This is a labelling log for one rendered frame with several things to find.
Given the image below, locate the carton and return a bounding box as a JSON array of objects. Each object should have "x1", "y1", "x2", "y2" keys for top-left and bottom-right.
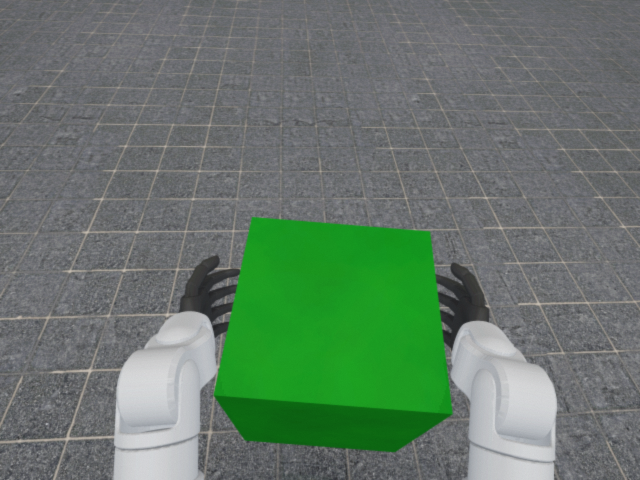
[{"x1": 214, "y1": 217, "x2": 453, "y2": 452}]

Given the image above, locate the left robot forearm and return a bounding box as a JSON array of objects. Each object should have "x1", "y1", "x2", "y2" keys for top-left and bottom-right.
[{"x1": 113, "y1": 311, "x2": 217, "y2": 480}]

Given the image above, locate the left robot hand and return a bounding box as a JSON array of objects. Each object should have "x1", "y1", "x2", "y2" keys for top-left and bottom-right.
[{"x1": 178, "y1": 255, "x2": 240, "y2": 338}]

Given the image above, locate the right robot hand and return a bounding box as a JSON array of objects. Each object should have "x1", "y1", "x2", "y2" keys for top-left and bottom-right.
[{"x1": 435, "y1": 263, "x2": 489, "y2": 351}]

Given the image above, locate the right robot forearm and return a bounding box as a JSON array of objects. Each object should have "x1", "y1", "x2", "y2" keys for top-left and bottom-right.
[{"x1": 451, "y1": 321, "x2": 557, "y2": 480}]

